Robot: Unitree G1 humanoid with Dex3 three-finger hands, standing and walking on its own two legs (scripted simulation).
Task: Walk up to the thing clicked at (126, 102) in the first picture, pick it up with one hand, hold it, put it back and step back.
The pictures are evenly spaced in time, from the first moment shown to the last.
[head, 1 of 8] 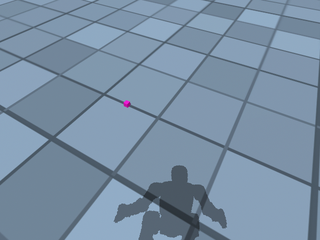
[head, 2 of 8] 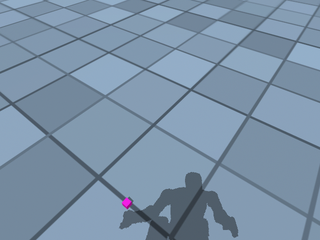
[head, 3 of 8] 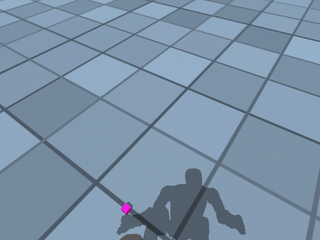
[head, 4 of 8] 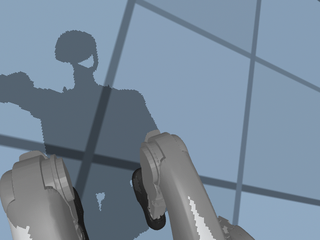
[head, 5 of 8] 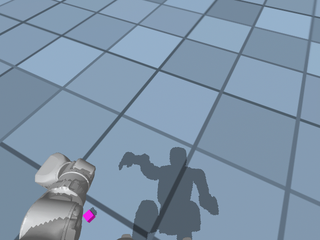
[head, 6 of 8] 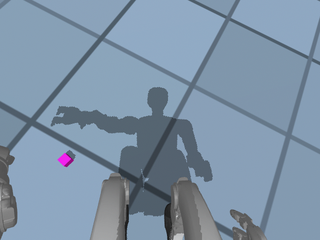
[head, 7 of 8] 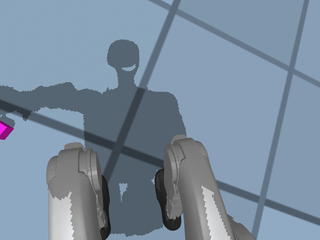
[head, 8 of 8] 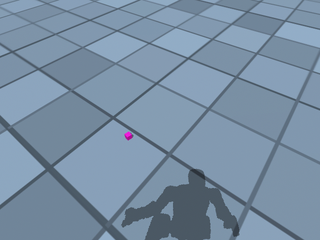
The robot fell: no
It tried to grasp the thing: yes
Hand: left
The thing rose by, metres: 0.07
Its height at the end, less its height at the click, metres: +0.00
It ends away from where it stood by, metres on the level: 0.07
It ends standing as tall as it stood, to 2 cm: yes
